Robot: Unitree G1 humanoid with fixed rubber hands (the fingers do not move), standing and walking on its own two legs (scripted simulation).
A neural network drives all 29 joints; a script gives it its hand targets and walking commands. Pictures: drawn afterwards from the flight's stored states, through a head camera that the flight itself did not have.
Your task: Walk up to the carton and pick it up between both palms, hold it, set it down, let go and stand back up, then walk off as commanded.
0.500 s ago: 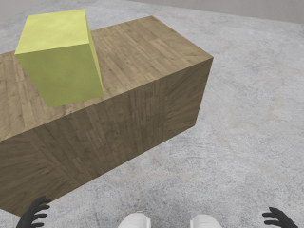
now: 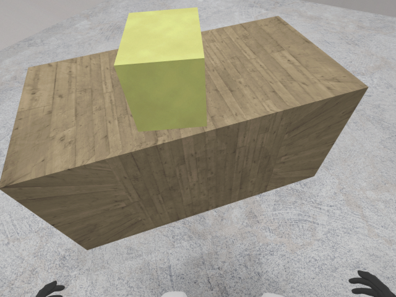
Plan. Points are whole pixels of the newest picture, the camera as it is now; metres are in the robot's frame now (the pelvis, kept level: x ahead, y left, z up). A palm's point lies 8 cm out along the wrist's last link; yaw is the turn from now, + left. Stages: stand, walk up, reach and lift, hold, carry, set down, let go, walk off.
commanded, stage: walk up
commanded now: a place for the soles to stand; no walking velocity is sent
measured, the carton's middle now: (167, 69) +0.79 +0.11 +0.01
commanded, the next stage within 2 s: none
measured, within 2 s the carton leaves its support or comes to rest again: neither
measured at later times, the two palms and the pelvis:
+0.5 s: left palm (67, 256) +0.22 +0.32 -0.07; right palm (355, 260) +0.20 -0.32 -0.12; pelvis +0.12 -0.01 -0.02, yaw +7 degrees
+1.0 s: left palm (59, 245) +0.24 +0.34 -0.07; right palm (337, 207) +0.31 -0.31 -0.10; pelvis +0.21 +0.01 -0.01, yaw +11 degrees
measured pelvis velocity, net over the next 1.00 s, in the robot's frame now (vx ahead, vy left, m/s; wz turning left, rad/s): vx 0.21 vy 0.01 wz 0.20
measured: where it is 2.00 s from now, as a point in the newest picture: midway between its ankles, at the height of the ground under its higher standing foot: (211, 274)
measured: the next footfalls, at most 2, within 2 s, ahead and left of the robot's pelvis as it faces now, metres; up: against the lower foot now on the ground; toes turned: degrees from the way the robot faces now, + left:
left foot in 0.02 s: +0.03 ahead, +0.14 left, +0.00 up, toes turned -2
right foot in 0.44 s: +0.27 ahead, -0.07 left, +0.00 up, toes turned +2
